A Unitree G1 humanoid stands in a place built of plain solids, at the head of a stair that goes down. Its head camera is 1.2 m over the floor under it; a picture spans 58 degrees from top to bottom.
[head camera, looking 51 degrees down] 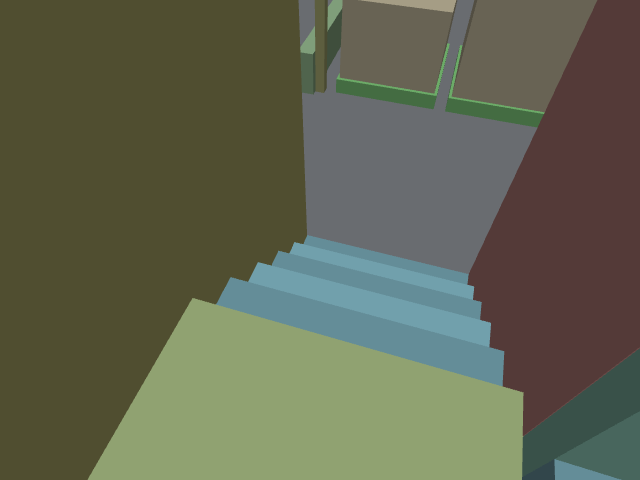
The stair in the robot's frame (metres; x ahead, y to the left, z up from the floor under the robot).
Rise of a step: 0.19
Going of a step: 0.22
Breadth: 1.02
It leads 17 degrees to the right of straight ahead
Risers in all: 6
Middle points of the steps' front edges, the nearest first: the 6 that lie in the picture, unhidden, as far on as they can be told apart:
0.58 -0.08 0.00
0.79 -0.14 -0.19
1.00 -0.21 -0.38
1.21 -0.27 -0.57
1.42 -0.34 -0.76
1.63 -0.41 -0.95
